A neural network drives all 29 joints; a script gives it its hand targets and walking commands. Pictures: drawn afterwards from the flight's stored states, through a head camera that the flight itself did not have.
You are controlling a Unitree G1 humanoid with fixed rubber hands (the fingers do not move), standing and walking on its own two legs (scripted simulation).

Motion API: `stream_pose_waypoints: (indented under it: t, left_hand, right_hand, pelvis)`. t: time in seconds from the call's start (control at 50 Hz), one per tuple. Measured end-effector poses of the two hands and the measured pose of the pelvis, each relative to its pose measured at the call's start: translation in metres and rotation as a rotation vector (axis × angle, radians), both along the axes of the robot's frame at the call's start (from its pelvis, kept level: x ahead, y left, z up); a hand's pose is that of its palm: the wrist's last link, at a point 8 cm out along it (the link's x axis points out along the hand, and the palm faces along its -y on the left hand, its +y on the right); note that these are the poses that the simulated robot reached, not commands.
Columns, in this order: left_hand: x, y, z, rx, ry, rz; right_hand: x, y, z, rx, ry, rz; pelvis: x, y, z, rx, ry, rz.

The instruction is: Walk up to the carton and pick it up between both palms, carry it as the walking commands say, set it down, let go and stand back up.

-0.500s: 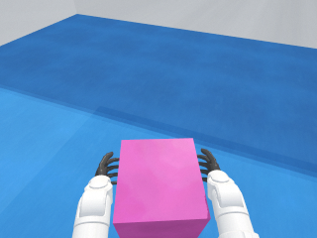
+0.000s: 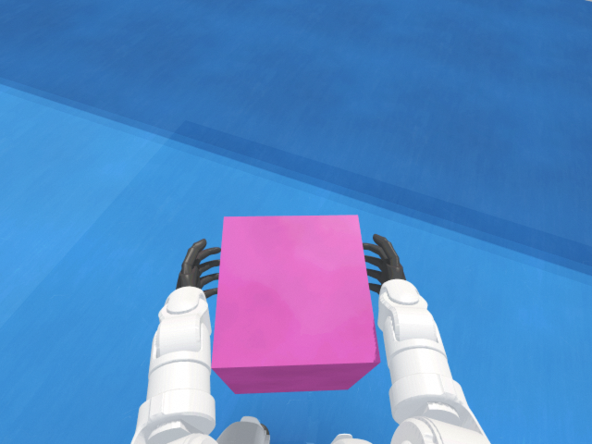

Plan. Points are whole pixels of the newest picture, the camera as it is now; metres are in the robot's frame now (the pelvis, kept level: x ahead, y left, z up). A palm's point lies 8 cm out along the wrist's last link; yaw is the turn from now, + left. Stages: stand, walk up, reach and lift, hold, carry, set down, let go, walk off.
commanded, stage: set down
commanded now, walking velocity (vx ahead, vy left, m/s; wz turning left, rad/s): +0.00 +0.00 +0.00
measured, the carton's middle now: (291, 311) +0.33 +0.04 -0.10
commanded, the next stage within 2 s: none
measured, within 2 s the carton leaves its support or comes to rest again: neither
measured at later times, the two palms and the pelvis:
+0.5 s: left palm (203, 295) +0.35 +0.19 -0.11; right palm (370, 291) +0.38 -0.10 -0.11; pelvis +0.00 +0.02 -0.05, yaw -1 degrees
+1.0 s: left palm (212, 302) +0.37 +0.19 -0.20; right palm (359, 295) +0.41 -0.09 -0.20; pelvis -0.02 +0.01 -0.13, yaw -1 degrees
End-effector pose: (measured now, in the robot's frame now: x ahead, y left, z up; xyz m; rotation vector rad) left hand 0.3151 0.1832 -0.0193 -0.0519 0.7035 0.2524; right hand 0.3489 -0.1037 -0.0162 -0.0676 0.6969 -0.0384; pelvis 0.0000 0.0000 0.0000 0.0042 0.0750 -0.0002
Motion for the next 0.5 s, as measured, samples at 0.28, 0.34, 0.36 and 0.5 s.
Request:
stream_pose_waypoints:
  t: [0.28,0.34,0.36,0.5]
  left_hand:
    - [0.02,0.005,-0.058,0.005,-0.008,-0.006]
    - [0.024,0.006,-0.069,0.003,-0.011,-0.003]
    - [0.025,0.007,-0.072,0.003,-0.012,-0.001]
    - [0.034,0.008,-0.094,0.002,-0.018,0.008]
  right_hand:
    - [0.018,0.005,-0.059,0.007,-0.008,-0.014]
    - [0.022,0.006,-0.07,0.013,-0.01,-0.015]
    - [0.024,0.006,-0.073,0.015,-0.011,-0.015]
    - [0.033,0.008,-0.098,0.025,-0.015,-0.015]
  pelvis:
    - [0.003,0.01,-0.022,-0.009,0.244,-0.002]
    - [0.004,0.013,-0.029,-0.009,0.294,-0.003]
    - [0.004,0.014,-0.031,-0.01,0.309,-0.004]
    - [0.004,0.019,-0.049,-0.01,0.396,-0.006]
